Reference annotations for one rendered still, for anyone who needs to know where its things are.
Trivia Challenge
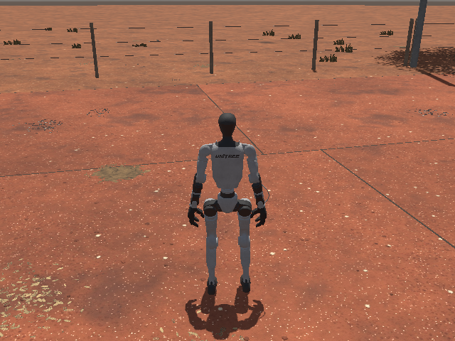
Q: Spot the right robot hand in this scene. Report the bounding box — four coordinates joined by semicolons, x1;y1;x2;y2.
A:
250;207;267;227

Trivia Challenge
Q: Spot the robot head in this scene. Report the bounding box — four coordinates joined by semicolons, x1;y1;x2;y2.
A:
215;113;240;147

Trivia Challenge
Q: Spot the humanoid robot torso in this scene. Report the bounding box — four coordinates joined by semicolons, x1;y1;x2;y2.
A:
211;140;244;213

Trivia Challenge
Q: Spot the right robot forearm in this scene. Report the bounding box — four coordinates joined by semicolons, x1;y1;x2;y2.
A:
252;173;265;209

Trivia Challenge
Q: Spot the left robot hand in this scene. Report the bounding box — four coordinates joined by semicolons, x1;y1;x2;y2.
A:
188;207;204;227

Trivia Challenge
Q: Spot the left robot forearm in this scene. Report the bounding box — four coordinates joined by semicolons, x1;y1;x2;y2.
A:
189;173;203;208

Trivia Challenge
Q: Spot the robot right upper arm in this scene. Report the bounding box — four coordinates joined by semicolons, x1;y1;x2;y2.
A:
242;144;259;183

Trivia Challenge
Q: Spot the robot left upper arm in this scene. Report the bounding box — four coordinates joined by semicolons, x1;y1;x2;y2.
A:
196;144;213;183

